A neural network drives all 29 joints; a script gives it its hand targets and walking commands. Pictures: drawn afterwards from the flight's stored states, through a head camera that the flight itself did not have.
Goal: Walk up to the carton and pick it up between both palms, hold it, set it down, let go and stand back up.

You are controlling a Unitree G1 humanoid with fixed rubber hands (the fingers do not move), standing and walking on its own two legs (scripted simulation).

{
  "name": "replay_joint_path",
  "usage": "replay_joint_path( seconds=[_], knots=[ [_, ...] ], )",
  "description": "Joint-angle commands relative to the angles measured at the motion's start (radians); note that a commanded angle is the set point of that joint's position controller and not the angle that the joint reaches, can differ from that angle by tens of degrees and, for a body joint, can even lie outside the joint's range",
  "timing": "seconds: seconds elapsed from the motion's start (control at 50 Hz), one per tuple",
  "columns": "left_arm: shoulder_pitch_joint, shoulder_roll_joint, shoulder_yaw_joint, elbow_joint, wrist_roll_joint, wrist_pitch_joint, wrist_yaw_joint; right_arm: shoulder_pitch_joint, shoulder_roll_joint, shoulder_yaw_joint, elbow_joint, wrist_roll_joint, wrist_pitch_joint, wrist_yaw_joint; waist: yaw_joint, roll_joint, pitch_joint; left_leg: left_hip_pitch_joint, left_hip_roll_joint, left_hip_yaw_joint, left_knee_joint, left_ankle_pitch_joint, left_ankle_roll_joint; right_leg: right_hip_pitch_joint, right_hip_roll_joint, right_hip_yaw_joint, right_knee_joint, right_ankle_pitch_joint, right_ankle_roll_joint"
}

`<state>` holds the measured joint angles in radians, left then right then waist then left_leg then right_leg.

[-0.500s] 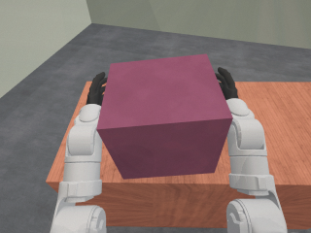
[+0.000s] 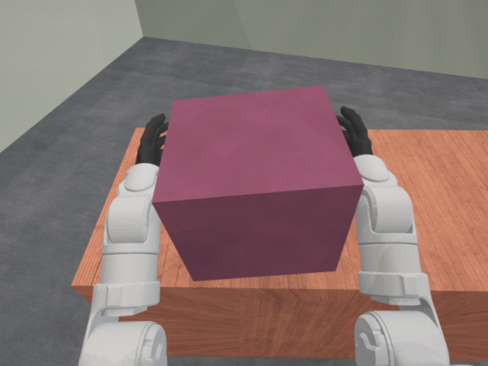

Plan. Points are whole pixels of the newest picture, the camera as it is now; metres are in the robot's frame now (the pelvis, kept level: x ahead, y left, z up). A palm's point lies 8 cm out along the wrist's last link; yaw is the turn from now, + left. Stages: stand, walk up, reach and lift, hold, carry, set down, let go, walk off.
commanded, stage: hold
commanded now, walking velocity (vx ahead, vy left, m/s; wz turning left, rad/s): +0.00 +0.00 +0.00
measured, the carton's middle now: (255, 187) +0.33 -0.01 +0.14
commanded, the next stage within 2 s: none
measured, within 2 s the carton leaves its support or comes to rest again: neither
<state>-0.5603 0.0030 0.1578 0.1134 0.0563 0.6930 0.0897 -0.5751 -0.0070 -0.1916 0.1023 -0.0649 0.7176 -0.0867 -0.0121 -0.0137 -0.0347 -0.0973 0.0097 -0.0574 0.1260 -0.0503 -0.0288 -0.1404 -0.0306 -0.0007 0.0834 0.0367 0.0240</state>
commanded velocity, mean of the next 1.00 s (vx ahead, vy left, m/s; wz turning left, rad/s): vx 0.00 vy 0.00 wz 0.00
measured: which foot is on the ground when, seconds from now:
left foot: down 0.00-1.00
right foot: down 0.00-1.00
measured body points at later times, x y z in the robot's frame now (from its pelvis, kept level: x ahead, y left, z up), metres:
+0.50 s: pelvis +0.00 +0.00 +0.00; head +0.00 +0.00 +0.45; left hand +0.38 +0.15 +0.16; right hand +0.37 -0.17 +0.17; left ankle +0.01 +0.14 -0.75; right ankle +0.05 -0.13 -0.75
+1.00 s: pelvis +0.00 +0.00 +0.00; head +0.00 +0.00 +0.45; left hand +0.38 +0.15 +0.16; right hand +0.38 -0.17 +0.17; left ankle +0.01 +0.14 -0.75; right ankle +0.05 -0.13 -0.75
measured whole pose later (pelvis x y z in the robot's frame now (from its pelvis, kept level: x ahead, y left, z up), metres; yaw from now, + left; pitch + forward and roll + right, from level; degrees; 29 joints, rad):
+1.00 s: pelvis +0.00 +0.00 +0.00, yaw +0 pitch +1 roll +0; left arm -0.55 0.00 0.15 0.08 0.05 0.70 0.09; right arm -0.56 -0.01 -0.19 0.07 -0.07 0.73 -0.09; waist -0.01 -0.01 -0.02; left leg -0.09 0.01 -0.06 0.12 -0.05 -0.03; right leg -0.13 -0.03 0.00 0.09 0.03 0.02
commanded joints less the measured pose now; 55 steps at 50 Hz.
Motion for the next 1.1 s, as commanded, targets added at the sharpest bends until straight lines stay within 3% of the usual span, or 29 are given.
replay_joint_path(
  seconds=[0.0,0.12,0.28,0.68,1.08],
  knots=[
    [-0.701,-0.509,-0.453,-0.22,-0.14,-0.051,-0.139,-0.694,0.483,0.466,-0.237,0.136,-0.068,0.125,0.001,0.011,-0.533,-0.019,-0.069,0.056,-0.011,0.146,-0.012,0.373,0.069,-0.018,0.081,0.151,0.005],
    [-0.679,-0.506,-0.459,-0.25,-0.143,-0.044,-0.139,-0.672,0.482,0.477,-0.273,0.139,-0.058,0.125,0.001,0.009,-0.547,0.005,-0.071,0.055,-0.012,0.17,-0.009,0.396,0.067,-0.014,0.082,0.189,0.01],
    [-0.657,-0.499,-0.449,-0.235,-0.141,-0.033,-0.142,-0.664,0.471,0.48,-0.288,0.135,-0.051,0.128,0.003,-0.014,-0.516,-0.012,-0.074,0.057,-0.025,0.122,-0.007,0.385,0.069,-0.02,0.077,0.146,0.013],
    [-0.688,-0.49,-0.425,-0.211,-0.129,-0.033,-0.145,-0.67,0.469,0.443,-0.228,0.119,-0.052,0.13,0.003,0.007,-0.492,-0.029,-0.07,0.063,-0.024,0.067,-0.003,0.347,0.073,-0.023,0.079,0.079,0.008],
    [-0.675,-0.505,-0.475,-0.28,-0.151,-0.026,-0.138,-0.663,0.479,0.49,-0.307,0.147,-0.045,0.126,0.003,0.004,-0.531,0.005,-0.073,0.058,-0.013,0.154,-0.009,0.385,0.073,-0.014,0.083,0.164,0.007]
  ],
)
